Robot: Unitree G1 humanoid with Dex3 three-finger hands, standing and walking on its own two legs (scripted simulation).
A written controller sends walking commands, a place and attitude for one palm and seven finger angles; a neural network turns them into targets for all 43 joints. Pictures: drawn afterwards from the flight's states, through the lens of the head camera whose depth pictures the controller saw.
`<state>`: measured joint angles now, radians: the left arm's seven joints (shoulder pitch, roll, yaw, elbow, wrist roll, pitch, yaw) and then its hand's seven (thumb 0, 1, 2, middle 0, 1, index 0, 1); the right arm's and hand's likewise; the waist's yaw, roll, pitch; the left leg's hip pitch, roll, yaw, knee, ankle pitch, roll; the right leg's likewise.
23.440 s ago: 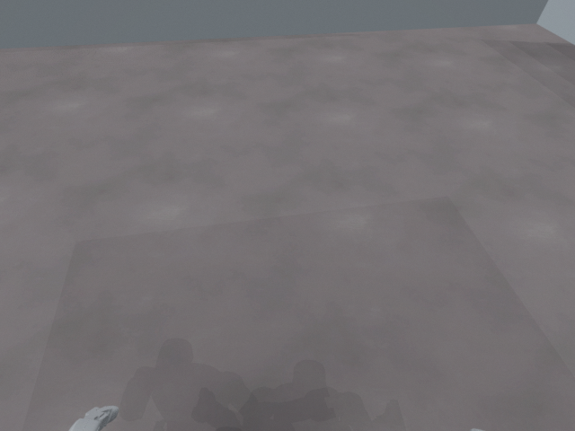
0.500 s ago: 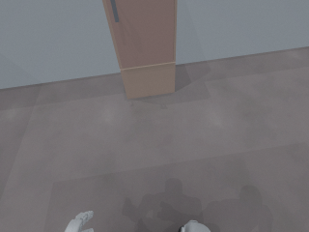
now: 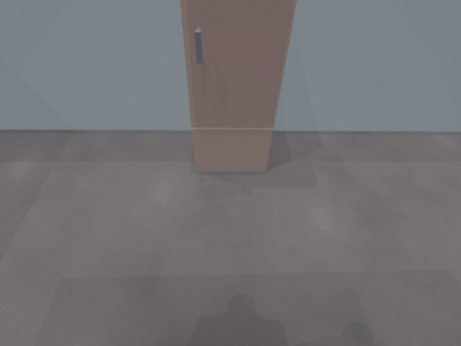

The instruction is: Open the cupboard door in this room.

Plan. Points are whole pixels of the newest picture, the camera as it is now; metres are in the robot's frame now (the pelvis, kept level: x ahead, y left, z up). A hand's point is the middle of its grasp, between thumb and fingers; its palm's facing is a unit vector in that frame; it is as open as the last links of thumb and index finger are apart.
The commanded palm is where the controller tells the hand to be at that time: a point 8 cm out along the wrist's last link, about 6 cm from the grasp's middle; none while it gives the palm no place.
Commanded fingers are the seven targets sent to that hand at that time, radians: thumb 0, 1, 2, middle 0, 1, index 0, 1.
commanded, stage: stand and wait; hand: left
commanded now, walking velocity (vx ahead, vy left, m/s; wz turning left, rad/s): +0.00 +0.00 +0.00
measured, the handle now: (198, 45) +1.16 +0.23 +0.01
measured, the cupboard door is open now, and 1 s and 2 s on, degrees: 0 0 0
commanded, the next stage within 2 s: turn or walk to find it in 0.98 s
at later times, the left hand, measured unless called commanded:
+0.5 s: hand out of the picture +0.01 +0.19 -0.17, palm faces +0.02 -0.99 -0.17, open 7.4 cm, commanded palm none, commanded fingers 0.00 0.90 0.90 -0.20 -0.30 -0.20 -0.30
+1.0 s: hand out of the picture +0.02 +0.20 -0.18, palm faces +0.02 -0.99 -0.14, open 7.4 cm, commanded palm none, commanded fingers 0.00 0.90 0.90 -0.20 -0.30 -0.20 -0.30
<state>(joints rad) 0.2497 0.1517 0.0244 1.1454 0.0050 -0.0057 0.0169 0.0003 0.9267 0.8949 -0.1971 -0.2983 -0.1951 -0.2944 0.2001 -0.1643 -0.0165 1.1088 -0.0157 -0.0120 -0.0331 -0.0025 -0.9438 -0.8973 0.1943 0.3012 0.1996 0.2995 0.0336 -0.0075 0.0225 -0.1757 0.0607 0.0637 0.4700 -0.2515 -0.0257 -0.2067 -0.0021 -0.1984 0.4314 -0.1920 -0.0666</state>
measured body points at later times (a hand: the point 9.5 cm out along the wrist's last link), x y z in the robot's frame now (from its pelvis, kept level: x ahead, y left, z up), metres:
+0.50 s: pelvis +0.02 +0.03 +0.01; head +0.03 +0.03 +0.46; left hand +0.01 +0.24 -0.16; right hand -0.02 -0.16 -0.16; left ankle +0.00 +0.13 -0.74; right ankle +0.04 -0.07 -0.74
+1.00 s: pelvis +0.04 +0.05 +0.00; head +0.05 +0.05 +0.45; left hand +0.02 +0.25 -0.16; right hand +0.02 -0.16 -0.16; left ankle +0.00 +0.13 -0.74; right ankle +0.04 -0.07 -0.74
